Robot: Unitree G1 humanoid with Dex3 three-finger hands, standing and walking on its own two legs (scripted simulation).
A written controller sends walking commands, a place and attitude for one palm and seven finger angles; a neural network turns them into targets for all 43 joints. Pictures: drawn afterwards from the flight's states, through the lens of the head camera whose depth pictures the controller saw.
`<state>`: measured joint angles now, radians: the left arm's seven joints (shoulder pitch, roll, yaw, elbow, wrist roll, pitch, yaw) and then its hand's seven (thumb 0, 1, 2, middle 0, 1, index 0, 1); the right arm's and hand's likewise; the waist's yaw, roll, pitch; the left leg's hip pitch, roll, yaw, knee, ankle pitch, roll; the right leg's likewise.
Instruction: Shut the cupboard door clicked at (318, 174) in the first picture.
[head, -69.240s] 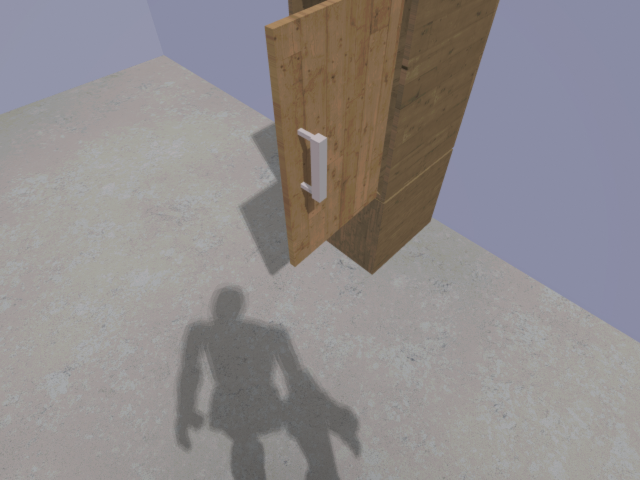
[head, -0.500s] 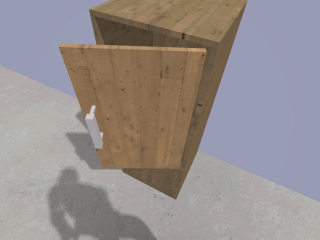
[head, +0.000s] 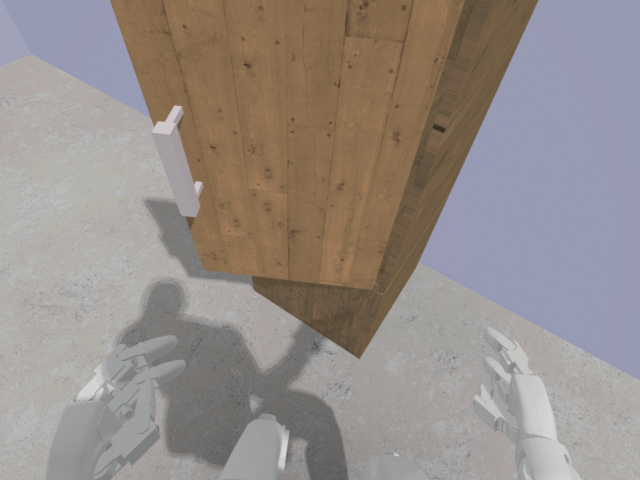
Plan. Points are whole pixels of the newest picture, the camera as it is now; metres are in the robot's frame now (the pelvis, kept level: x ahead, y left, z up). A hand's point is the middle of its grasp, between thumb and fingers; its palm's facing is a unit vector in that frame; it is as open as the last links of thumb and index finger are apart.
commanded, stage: raise the hand and make a fist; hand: left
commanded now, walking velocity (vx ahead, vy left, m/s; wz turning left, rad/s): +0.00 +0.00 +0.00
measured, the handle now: (183, 164) +0.48 +0.26 +0.09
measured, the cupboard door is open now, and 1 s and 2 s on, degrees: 28 28 28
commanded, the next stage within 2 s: bring the fist close to the handle in 1.42 s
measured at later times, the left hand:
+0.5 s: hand (169, 361) +0.22 +0.19 +0.07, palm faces +0.01 -1.00 -0.03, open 3.6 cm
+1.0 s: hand (157, 333) +0.24 +0.20 +0.09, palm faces +0.02 -1.00 -0.04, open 3.1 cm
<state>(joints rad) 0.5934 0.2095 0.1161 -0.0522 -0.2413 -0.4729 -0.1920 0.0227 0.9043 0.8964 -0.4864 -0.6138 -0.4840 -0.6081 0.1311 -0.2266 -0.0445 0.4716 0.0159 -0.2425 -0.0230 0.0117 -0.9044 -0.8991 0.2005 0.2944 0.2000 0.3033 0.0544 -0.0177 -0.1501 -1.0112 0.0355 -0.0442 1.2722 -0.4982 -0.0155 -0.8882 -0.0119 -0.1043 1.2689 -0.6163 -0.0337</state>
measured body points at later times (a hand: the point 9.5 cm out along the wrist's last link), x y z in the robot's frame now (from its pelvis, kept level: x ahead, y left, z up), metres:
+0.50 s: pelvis +0.01 +0.01 +0.01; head +0.08 +0.02 +0.46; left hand +0.21 +0.24 +0.07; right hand +0.17 -0.25 -0.07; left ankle +0.07 +0.13 -0.63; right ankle +0.01 -0.10 -0.63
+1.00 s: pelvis +0.02 +0.02 +0.03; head +0.06 +0.03 +0.47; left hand +0.23 +0.26 +0.10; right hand +0.20 -0.20 -0.04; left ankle +0.07 +0.13 -0.63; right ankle +0.01 -0.10 -0.63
